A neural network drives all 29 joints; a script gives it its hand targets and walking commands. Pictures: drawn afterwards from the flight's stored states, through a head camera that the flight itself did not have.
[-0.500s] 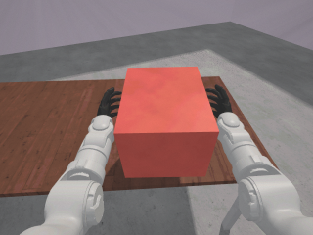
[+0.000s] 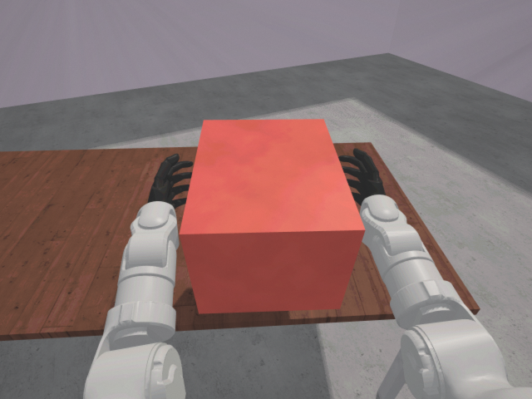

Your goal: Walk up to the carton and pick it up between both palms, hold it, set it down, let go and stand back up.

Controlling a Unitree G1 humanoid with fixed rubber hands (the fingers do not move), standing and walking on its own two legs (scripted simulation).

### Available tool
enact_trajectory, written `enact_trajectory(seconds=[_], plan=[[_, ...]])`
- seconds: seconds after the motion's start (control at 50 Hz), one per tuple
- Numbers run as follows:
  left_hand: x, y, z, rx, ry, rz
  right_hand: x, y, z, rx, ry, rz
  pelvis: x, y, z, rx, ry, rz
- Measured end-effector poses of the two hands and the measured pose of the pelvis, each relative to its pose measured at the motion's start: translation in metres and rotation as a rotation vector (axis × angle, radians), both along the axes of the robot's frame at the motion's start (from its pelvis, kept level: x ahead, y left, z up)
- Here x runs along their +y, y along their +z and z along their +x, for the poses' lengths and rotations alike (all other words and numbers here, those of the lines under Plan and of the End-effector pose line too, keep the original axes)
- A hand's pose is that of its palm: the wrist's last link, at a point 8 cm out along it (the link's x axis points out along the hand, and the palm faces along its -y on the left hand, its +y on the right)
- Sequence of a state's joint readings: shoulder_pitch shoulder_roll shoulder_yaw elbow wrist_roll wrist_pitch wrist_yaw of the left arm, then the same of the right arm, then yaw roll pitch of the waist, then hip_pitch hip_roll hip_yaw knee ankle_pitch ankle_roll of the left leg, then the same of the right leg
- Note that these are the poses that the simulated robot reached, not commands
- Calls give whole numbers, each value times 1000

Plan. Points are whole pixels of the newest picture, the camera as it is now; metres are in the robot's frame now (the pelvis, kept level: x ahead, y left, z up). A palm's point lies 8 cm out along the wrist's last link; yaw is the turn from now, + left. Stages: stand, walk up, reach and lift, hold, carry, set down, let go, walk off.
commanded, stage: reach and lift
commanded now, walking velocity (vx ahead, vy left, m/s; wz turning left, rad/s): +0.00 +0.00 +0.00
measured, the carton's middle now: (266, 207) +0.43 +0.01 +0.11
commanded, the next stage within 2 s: hold in 0.60 s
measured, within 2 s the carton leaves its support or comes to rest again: neither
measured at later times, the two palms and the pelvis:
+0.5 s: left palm (156, 199) +0.37 +0.18 +0.18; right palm (368, 193) +0.38 -0.14 +0.17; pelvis +0.00 +0.00 +0.00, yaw +0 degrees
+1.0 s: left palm (149, 194) +0.36 +0.18 +0.19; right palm (368, 191) +0.37 -0.14 +0.18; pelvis +0.00 +0.00 +0.00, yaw +0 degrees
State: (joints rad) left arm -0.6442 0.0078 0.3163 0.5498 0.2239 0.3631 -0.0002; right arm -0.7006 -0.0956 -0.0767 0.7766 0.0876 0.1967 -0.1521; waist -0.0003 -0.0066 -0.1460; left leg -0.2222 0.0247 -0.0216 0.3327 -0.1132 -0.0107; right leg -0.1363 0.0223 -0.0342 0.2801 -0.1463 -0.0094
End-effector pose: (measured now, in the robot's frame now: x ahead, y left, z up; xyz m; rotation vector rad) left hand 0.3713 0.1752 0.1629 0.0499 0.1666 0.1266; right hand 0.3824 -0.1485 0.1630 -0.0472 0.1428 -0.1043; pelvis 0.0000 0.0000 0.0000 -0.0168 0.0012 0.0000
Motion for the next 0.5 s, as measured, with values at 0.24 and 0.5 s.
enact_trajectory(seconds=[0.24, 0.5], plan=[[3, 10, -4, -5, 8, -1, 3, 6, -2, -9, 6, 0, 0, 0, 0, -15, 0, 0], [6, 15, -6, -6, 7, 1, 6, 10, -3, -18, 8, 9, 0, 1, 1, -32, 1, 1]])
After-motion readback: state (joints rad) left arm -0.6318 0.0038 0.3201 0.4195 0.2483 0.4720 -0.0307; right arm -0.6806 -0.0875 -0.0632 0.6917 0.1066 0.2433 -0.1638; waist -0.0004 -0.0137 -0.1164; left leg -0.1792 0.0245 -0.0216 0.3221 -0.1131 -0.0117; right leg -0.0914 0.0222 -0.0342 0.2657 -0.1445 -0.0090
